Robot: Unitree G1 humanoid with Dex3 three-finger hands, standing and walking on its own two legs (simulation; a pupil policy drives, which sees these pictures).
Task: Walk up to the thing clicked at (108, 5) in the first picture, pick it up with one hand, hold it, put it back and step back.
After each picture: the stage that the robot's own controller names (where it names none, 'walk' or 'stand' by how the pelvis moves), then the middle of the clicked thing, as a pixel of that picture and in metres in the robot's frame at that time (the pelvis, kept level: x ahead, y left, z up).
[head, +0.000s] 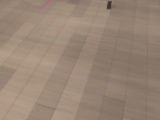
stand; (109, 5) +2.32 -0.48 -0.72
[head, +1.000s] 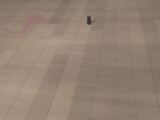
walk; (89, 20) +2.22 +0.00 -0.69
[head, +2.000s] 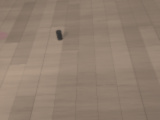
walk; (59, 35) +1.54 +0.34 -0.71
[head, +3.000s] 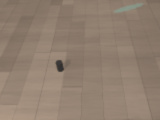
walk; (59, 66) +1.04 +0.28 -0.71
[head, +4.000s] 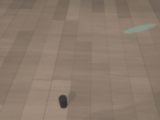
walk; (63, 101) +0.67 +0.18 -0.70
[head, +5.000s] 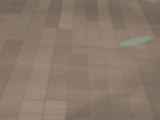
walk; out of the picture +0.45 +0.11 -0.71
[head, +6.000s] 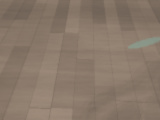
stand; out of the picture +0.39 +0.13 -0.72
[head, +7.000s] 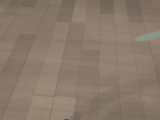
stand; out of the picture +0.43 +0.12 -0.71
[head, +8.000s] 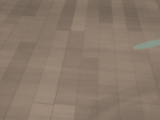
stand; out of the picture +0.41 +0.11 -0.72
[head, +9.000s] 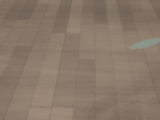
stand; out of the picture +0.40 +0.13 -0.72
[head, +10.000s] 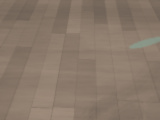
stand; out of the picture +0.40 +0.12 -0.73
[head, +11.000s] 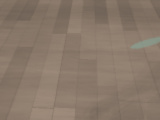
stand; out of the picture +0.40 +0.12 -0.73
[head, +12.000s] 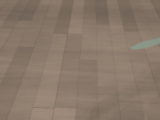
stand; out of the picture +0.40 +0.12 -0.73
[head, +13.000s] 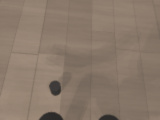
go down; (55, 88) +0.45 +0.13 -0.52
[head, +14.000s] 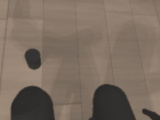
go down; (33, 59) +0.48 +0.19 -0.32
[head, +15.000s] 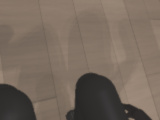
close in; out of the picture +0.46 +0.23 -0.25
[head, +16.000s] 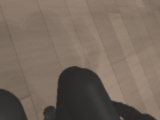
close; out of the picture +0.46 +0.25 -0.23
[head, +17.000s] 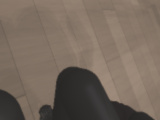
lift; out of the picture +0.44 +0.26 -0.23
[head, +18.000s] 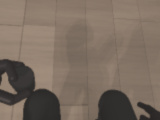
lift; (23, 81) +0.33 +0.21 -0.07
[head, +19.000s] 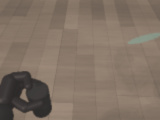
hold; (40, 100) +0.31 +0.15 +0.02
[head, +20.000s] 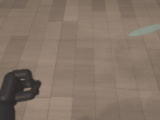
hold; out of the picture +0.27 +0.15 -0.50
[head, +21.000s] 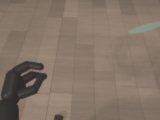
stand; out of the picture +0.43 +0.17 -0.70
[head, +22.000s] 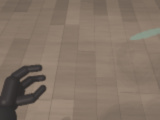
crouch; out of the picture +0.43 +0.16 -0.70
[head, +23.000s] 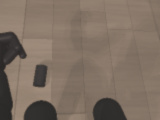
crouch; (40, 76) +0.49 +0.18 -0.44
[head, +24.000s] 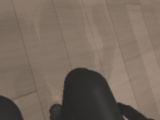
lower; out of the picture +0.45 +0.26 -0.26
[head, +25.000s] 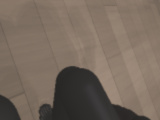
lower; out of the picture +0.45 +0.26 -0.26
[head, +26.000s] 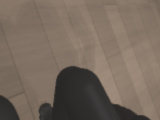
lower; out of the picture +0.45 +0.25 -0.26
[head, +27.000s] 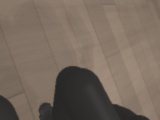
lower; out of the picture +0.45 +0.24 -0.26
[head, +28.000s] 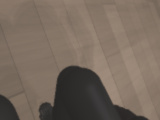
lower; out of the picture +0.45 +0.24 -0.26
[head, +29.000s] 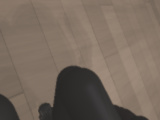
open; out of the picture +0.46 +0.23 -0.26
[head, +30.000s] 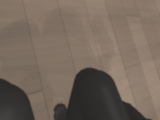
stand; out of the picture +0.47 +0.20 -0.27
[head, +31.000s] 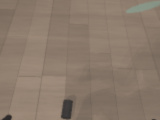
stand; (67, 109) +0.43 +0.07 -0.61
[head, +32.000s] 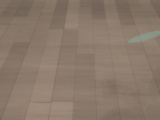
stand; out of the picture +0.43 +0.06 -0.69
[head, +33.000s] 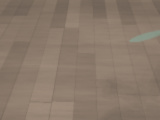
stand; out of the picture +0.42 +0.05 -0.69
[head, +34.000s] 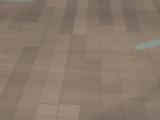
stand; out of the picture +0.44 +0.02 -0.74
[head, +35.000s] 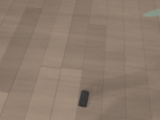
walk; (83, 98) +0.52 -0.01 -0.71
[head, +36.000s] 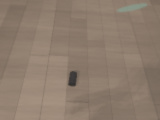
walk; (72, 78) +0.76 +0.02 -0.74
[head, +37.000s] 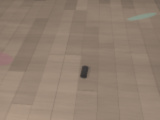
stand; (84, 71) +1.03 +0.02 -0.73
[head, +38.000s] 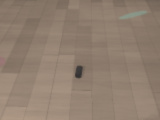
stand; (78, 71) +1.03 +0.03 -0.75
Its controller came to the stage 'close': yes
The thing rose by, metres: 0.70
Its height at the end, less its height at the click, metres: -0.02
